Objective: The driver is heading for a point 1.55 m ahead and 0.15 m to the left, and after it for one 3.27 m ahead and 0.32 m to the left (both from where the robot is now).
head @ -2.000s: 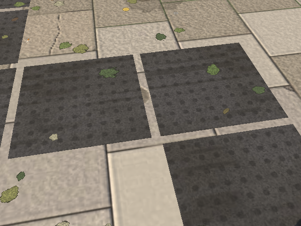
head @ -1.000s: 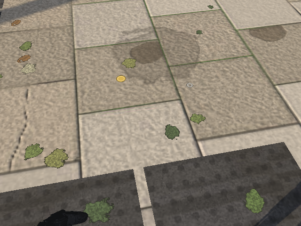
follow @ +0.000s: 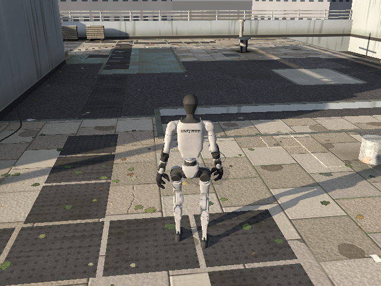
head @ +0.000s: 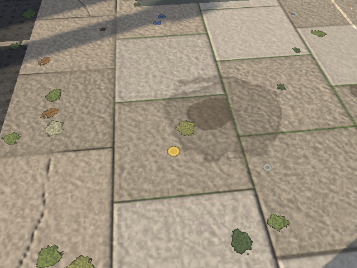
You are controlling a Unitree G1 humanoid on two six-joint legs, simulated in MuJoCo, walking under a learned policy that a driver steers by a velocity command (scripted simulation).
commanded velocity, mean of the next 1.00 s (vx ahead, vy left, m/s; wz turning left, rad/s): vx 0.00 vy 0.00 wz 0.00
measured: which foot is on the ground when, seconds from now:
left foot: down 0.00-1.00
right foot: down 0.00-1.00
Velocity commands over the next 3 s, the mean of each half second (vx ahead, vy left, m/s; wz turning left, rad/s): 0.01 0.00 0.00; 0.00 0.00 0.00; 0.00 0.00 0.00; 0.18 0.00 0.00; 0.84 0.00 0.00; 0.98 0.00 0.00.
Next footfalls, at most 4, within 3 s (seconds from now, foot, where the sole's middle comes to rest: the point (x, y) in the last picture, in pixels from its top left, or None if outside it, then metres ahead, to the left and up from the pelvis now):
2.10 left None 0.21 0.17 -0.77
2.58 right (191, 226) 0.67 -0.01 -0.77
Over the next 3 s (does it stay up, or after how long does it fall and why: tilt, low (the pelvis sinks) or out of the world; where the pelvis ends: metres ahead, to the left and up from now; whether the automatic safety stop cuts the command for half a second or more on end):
stays up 0.83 0.06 -0.01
